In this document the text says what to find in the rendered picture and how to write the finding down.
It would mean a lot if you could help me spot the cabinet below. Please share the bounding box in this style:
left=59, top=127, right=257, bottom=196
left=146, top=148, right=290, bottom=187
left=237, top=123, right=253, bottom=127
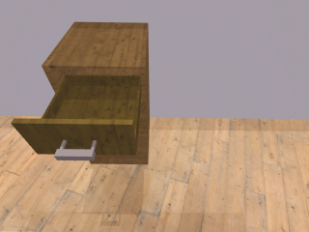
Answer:
left=42, top=21, right=150, bottom=164

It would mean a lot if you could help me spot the drawer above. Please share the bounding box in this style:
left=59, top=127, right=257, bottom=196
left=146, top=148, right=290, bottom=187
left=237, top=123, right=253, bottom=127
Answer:
left=11, top=74, right=142, bottom=156

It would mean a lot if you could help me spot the handle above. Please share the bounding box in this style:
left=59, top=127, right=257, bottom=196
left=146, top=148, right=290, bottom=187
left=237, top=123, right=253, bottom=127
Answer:
left=54, top=139, right=97, bottom=161

